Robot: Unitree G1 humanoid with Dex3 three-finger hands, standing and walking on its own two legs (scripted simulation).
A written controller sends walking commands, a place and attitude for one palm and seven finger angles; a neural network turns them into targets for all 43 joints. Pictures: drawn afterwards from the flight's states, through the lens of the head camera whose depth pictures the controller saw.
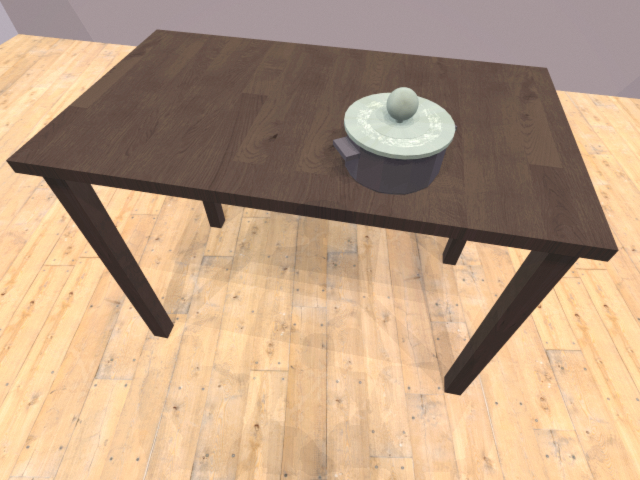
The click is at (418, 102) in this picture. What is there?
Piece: lid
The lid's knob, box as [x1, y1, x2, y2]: [386, 87, 418, 120]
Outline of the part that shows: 406,87 400,87 395,89 387,99 387,110 389,114 395,119 407,119 415,112 417,108 418,100 416,94 411,89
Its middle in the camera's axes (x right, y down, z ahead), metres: +0.14 -0.22 +0.65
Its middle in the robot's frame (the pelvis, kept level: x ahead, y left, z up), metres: +0.66 -0.10 +0.13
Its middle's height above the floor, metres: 0.90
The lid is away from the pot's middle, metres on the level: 0.00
